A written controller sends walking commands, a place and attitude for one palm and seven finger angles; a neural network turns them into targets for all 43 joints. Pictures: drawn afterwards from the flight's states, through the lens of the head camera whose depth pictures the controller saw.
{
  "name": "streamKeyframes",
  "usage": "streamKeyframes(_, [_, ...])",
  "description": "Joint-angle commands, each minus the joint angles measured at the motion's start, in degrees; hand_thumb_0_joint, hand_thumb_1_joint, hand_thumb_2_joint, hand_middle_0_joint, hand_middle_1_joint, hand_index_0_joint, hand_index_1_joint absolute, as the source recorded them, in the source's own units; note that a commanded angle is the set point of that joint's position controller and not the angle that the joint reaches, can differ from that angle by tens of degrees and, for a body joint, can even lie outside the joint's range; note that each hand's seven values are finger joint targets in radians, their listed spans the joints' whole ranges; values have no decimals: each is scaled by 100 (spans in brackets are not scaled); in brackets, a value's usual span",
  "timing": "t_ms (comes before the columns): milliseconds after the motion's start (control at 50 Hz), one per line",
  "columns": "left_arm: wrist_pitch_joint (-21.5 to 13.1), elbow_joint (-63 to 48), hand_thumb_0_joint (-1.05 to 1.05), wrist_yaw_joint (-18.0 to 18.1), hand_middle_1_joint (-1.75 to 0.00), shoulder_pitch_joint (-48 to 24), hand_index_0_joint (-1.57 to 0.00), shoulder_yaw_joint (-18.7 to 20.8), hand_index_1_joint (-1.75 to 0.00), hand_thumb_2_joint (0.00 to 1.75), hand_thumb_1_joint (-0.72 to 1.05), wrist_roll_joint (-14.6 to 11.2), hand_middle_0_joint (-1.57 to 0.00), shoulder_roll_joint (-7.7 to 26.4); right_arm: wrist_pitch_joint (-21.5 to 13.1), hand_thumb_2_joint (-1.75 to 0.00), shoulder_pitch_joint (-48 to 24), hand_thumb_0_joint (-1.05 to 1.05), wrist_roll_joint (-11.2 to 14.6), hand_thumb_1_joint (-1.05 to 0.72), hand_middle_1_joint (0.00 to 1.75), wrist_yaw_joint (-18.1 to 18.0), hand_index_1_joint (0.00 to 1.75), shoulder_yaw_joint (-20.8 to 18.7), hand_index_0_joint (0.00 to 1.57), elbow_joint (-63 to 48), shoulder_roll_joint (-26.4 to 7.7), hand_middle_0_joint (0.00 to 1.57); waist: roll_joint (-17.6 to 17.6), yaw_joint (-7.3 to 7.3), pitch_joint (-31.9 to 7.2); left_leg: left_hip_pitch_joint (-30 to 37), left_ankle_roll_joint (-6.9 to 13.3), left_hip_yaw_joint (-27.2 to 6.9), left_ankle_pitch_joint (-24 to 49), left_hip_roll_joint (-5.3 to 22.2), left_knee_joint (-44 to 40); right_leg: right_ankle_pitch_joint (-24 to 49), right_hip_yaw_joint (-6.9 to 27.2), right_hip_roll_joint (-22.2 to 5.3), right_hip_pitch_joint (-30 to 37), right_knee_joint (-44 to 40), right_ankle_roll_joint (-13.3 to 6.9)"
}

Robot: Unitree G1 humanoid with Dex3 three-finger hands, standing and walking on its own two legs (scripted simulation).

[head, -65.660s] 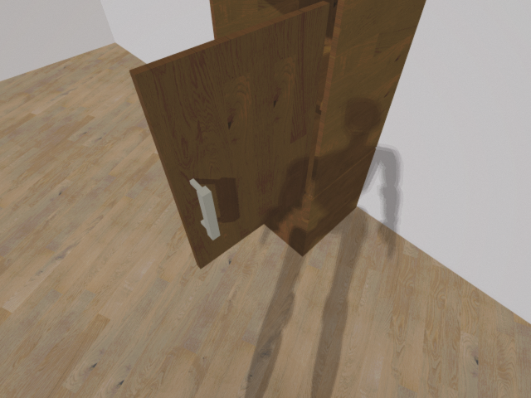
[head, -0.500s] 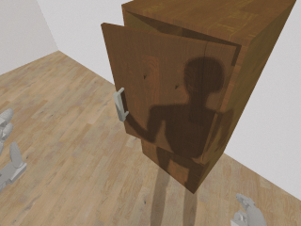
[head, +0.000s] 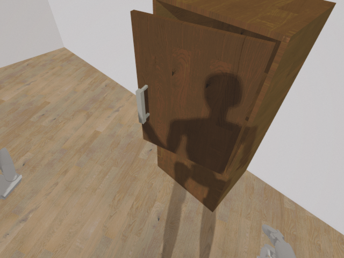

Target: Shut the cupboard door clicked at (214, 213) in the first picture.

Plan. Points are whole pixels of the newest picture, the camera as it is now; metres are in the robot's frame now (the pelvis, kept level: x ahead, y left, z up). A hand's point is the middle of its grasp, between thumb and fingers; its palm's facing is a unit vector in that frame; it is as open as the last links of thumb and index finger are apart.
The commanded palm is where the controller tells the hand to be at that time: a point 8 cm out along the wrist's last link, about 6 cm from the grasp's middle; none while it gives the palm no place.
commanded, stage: step back with the hand held close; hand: left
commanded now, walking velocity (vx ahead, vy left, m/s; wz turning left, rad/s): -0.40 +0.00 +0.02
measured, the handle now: (144, 104) +0.68 +0.16 -0.07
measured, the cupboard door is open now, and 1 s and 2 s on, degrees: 15 15 15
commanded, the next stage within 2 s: stop stepping back and stand still in 1.14 s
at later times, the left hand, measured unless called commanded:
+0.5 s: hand out of the picture +0.15 +0.28 +0.18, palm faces +0.50 -0.72 -0.49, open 7.4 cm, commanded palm +0.09 +0.30 +0.19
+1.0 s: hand out of the picture +0.10 +0.30 +0.18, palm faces +0.45 -0.77 -0.45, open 7.4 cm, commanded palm +0.03 +0.31 +0.19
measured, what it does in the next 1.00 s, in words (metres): walks backwards: right foot, then left foot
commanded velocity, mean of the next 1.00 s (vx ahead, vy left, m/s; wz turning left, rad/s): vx -0.40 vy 0.00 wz -0.03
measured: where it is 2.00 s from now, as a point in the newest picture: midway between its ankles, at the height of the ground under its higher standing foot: outside the picture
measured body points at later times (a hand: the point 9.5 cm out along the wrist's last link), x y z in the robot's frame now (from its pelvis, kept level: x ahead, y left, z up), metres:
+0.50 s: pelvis -0.04 +0.00 -0.01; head -0.03 +0.02 +0.44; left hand +0.12 +0.31 +0.21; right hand +0.12 -0.25 -0.08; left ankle +0.06 +0.07 -0.72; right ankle -0.02 -0.13 -0.71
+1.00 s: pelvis -0.10 +0.01 +0.01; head -0.09 +0.04 +0.46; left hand +0.07 +0.33 +0.20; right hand +0.07 -0.24 -0.05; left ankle -0.01 +0.08 -0.72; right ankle -0.14 -0.13 -0.69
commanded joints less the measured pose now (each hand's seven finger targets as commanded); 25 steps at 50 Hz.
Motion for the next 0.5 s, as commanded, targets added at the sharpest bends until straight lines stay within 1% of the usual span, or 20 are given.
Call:
streamKeyframes(0, [-423,-1271,0,133,-30,-530,-20,723,-30,90,90,28,-20,1160,-391,-90,-563,0,-7,-90,30,-52,30,-335,20,-892,-875,20,440,-102,-176,-2549,155,-1397,-2655,1106,-1927,124,784,-182,2246,332,-26])
streamKeyframes(20, [-439,-1246,0,136,-30,-507,-20,868,-30,90,90,56,-20,1307,-396,-90,-574,0,-29,-90,30,-53,30,-353,20,-870,-911,20,432,-83,-179,-2598,161,-1428,-2626,1119,-1932,169,816,-172,2294,329,-30])
streamKeyframes(40, [-459,-1256,0,122,-30,-479,-20,751,-30,90,90,42,-20,1158,-392,-90,-563,0,-17,-90,30,-39,30,-334,20,-874,-840,20,419,-100,-195,-2620,149,-1382,-2574,1111,-1870,207,822,-212,2284,355,-44])
streamKeyframes(100, [-494,-1199,0,131,-30,-441,-20,826,-30,90,90,44,-20,1210,-396,-90,-544,0,-13,-90,30,-13,30,-354,20,-866,-855,20,280,-106,-177,-2754,131,-1309,-2714,1019,-1635,0,1054,-299,2186,250,-101])
streamKeyframes(120, [-510,-1182,0,140,-30,-365,-20,941,-30,90,90,59,-20,1322,-403,-90,-555,0,-24,-90,30,-14,30,-381,20,-857,-855,20,215,-91,-205,-2661,99,-1291,-2609,968,-1511,20,1165,-386,2105,83,-144])
streamKeyframes(140, [-509,-1218,0,137,-30,-338,-20,837,-30,90,90,31,-20,1221,-391,-90,-522,0,-12,-90,30,6,30,-355,20,-863,-791,20,77,-118,-229,-2485,49,-1229,-2449,881,-1330,-15,1284,-504,1891,-44,-199])
streamKeyframes(180, [-518,-1249,0,163,-30,-275,-20,850,-30,90,90,10,-20,1288,-382,-90,-510,0,-13,-90,30,36,30,-363,20,-841,-770,20,-82,-130,-267,-2076,-48,-1070,-2185,719,-935,-256,1593,-761,1402,-443,-317])
streamKeyframes(200, [-523,-1309,0,175,-30,-262,-20,811,-30,90,90,-8,-20,1277,-376,-90,-484,0,-16,-90,30,57,30,-357,20,-824,-753,20,-155,-142,-310,-1902,-96,-1059,-2077,654,-813,-448,1649,-865,1206,-611,-370])
streamKeyframes(220, [-544,-1361,0,204,-30,-226,-20,934,-30,90,90,-1,-20,1411,-377,-90,-507,0,-34,-90,30,53,30,-384,20,-801,-775,20,-56,-141,-355,-1754,-116,-1064,-1915,642,-792,-422,1691,-943,1117,-694,-414])
streamKeyframes(240, [-547,-1410,0,209,-30,-147,-20,842,-30,90,90,-32,-20,1331,-364,-90,-463,0,-13,-90,30,67,30,-344,20,-802,-701,20,-186,-157,-414,-1516,-145,-1073,-1685,617,-807,-428,1534,-942,951,-720,-405])
streamKeyframes(260, [-573,-1493,0,221,-30,-125,-20,868,-30,90,90,-40,-20,1384,-369,-90,-481,0,-7,-90,30,64,30,-346,20,-807,-725,20,-121,-169,-481,-1390,-122,-1103,-1672,647,-902,-500,1395,-852,879,-700,-348])
streamKeyframes(300, [-615,-1555,0,242,-30,-16,-20,969,-30,90,90,-30,-20,1413,-394,-90,-535,0,21,-90,30,27,30,-353,20,-829,-768,20,255,-160,-557,-1721,29,-1304,-2071,869,-1389,-401,1027,-492,1293,-286,-171])
streamKeyframes(320, [-635,-1552,0,260,-30,-15,-20,1100,-30,90,90,4,-20,1482,-423,-90,-572,0,4,-90,30,-16,30,-370,20,-828,-824,20,567,-134,-570,-2218,126,-1529,-2366,1080,-1801,-187,812,-285,1815,155,-95])
streamKeyframes(340, [-643,-1585,0,242,-30,-17,-20,1060,-30,90,90,17,-20,1363,-447,-90,-595,0,-1,-90,30,-40,30,-376,20,-834,-833,20,862,-111,-592,-2642,221,-1725,-2651,1342,-2159,106,594,-57,2252,721,-24])
streamKeyframes(380, [-625,-1554,0,195,-30,-142,-20,1112,-30,90,90,29,-20,1332,-498,-90,-632,0,-33,-90,30,-68,30,-431,20,-809,-864,20,1126,-67,-576,-3105,340,-2022,-2990,1793,-2597,241,358,276,2720,1405,87])
streamKeyframes(400, [-603,-1493,0,160,-30,-210,-20,1144,-30,90,90,41,-20,1359,-529,-90,-648,0,-29,-90,30,-68,30,-461,20,-806,-871,20,1088,-61,-493,-3216,386,-2061,-3182,1930,-2647,-85,386,368,2751,1614,116])
streamKeyframes(420, [-587,-1306,0,132,-30,-171,-20,1208,-30,90,90,27,-20,1418,-552,-90,-675,0,-20,-90,30,-79,30,-486,20,-809,-879,20,910,-48,-381,-3101,375,-2084,-3109,1952,-2598,-197,416,397,2609,1504,103])
streamKeyframes(440, [-589,-1305,0,91,-30,-49,-20,1007,-30,90,90,-64,-20,1217,-590,-90,-620,0,-37,-90,30,-65,30,-447,20,-774,-767,20,665,-68,-310,-2471,273,-1979,-2344,1797,-2330,-30,448,308,2120,1052,24])
streamKeyframes(460, [-597,-1305,0,60,-30,-100,-20,976,-30,90,90,-64,-20,1187,-616,-90,-662,0,-66,-90,30,-51,30,-439,20,-712,-801,20,623,-71,-293,-2328,264,-1885,-2252,1788,-2303,-217,512,318,2035,970,31])
streamKeyframes(480, [-629,-1343,0,34,-30,-133,-20,884,-30,90,90,-86,-20,1109,-640,-90,-639,0,-74,-90,30,-34,30,-427,20,-647,-790,20,711,-78,-287,-2182,219,-1817,-2183,1738,-2295,-195,539,292,1944,764,0])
